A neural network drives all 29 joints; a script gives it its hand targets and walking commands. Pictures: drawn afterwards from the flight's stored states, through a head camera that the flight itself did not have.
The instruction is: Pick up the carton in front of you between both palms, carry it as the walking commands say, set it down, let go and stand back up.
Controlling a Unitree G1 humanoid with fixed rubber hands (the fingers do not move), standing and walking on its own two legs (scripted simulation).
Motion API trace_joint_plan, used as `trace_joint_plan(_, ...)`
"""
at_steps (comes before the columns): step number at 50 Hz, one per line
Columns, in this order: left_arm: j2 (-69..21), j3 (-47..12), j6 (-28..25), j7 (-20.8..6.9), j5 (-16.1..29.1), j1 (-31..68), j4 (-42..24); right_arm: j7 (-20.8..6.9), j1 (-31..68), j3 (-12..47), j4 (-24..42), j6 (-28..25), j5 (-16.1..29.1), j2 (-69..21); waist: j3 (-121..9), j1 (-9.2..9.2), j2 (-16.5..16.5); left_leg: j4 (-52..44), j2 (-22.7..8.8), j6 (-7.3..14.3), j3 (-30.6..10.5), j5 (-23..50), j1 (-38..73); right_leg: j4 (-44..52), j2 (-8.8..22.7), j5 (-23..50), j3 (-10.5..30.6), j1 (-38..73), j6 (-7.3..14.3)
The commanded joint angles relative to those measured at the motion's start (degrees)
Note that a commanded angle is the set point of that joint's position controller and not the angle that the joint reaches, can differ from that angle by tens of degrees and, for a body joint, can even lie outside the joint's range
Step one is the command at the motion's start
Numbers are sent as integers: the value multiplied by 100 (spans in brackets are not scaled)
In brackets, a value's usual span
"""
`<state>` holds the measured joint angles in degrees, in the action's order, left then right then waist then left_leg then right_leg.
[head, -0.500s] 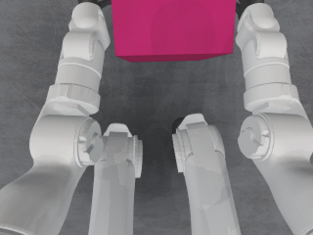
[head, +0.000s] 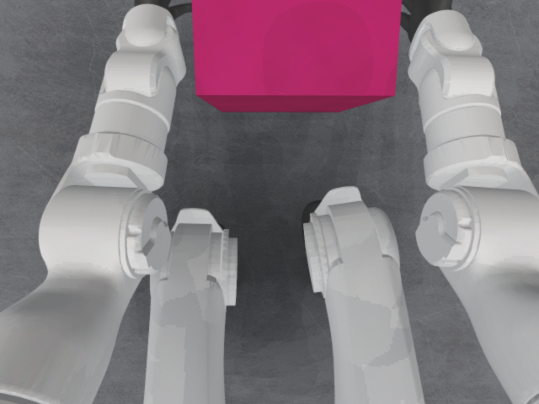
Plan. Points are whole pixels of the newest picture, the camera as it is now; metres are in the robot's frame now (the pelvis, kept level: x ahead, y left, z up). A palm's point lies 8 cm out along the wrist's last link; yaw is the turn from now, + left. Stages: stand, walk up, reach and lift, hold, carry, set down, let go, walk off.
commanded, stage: set down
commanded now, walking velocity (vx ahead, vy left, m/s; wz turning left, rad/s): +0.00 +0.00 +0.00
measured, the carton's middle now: (287, 30) +0.53 -0.08 -0.25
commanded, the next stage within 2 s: let go in 1.86 s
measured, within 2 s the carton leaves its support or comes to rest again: neither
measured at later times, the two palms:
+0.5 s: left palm (154, 9) +0.55 +0.07 -0.18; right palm (427, 15) +0.51 -0.24 -0.18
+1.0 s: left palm out of the picture +0.57 +0.09 -0.14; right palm out of the picture +0.52 -0.28 -0.14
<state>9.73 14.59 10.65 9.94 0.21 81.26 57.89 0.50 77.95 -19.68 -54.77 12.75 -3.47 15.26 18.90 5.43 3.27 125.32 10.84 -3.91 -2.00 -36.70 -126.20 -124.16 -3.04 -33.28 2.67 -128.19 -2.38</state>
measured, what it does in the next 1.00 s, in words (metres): stands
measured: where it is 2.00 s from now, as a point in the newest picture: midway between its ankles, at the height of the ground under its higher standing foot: (268, 277)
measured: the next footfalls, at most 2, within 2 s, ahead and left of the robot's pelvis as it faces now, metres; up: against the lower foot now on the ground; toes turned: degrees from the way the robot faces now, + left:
none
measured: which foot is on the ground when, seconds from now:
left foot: down 0.00-1.00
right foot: down 0.00-1.00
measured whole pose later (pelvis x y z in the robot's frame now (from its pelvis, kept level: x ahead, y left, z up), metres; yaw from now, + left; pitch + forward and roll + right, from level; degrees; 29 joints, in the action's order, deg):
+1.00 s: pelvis +0.00 +0.00 +0.00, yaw -1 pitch +36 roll +1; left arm 18.1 4.7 8.2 9.1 10.0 80.3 53.2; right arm 2.7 80.1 -10.5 -58.5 5.4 11.8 24.7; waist 19.6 4.1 1.7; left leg 126.3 5.4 -2.3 -0.4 -37.0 -125.1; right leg -124.6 -1.3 -32.1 0.7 -128.2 -0.1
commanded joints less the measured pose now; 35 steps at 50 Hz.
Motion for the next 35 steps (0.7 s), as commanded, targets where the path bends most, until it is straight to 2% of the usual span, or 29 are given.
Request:
trace_joint_plan(1, -4688, -1575, -186, -1438, 304, 3248, -497, -1421, 3357, 1722, 487, -248, 436, -4425, -5576, 344, 157, -912, 14, 301, 508, 1655, 1874, 822, -205, 2097, -480, 2790, 214)
trace_joint_plan(18, -3574, -749, -26, -1597, -277, 2571, 250, -1480, 2782, 859, -272, -122, -146, -3463, -3937, 158, 199, -948, -98, 360, 399, 768, 1364, 836, -167, 1086, -344, 2136, 350)
trace_joint_plan(24, -3061, -654, -75, -1494, -355, 2498, 205, -1373, 2647, 591, -401, -214, -292, -2992, -3943, 179, 155, -915, -157, 263, 397, 810, 1626, 782, -94, 1130, -382, 2292, 261)
trace_joint_plan(25, -2776, -592, -103, -1432, -359, 2420, 185, -1308, 2564, 496, -451, -253, -308, -2715, -3993, 182, 132, -905, -177, 234, 413, 845, 1698, 773, -69, 1165, -396, 2360, 233)
trace_joint_plan(27, -1657, -319, -194, -1187, -407, 2104, 127, -1044, 2234, 145, -532, -399, -371, -1634, -4163, 195, 95, -890, -253, 155, 455, 938, 1912, 751, 10, 1253, -434, 2552, 159)
trace_joint_plan(28, -502, -48, -282, -923, -470, 1798, 99, -740, 1864, -230, -592, -530, -417, -448, -4277, 228, 77, -896, -311, 98, 473, 993, 2054, 761, 67, 1300, -463, 2672, 117)
trace_joint_plan(30, 1107, -56, -485, -446, -269, 1687, -38, -161, 1673, -353, -602, -859, -199, 1276, -4830, 232, 2, -830, -429, 42, 442, 1298, 2408, 730, 119, 1635, -464, 2970, 58)
trace_joint_plan(32, 1479, -350, -601, -224, 181, 1947, -29, 126, 1958, -132, -604, -1064, 280, 1669, -5453, 249, -5, -724, -507, 10, 396, 1724, 2532, 623, 154, 2135, -394, 3264, 61)
trace_joint_plan(35, 1407, -816, -688, -212, 764, 2045, -128, 191, 2095, 323, -603, -1218, 889, 1802, -6053, 306, 60, -563, -584, 29, 324, 2167, 2563, 471, 231, 2734, -327, 3460, 113)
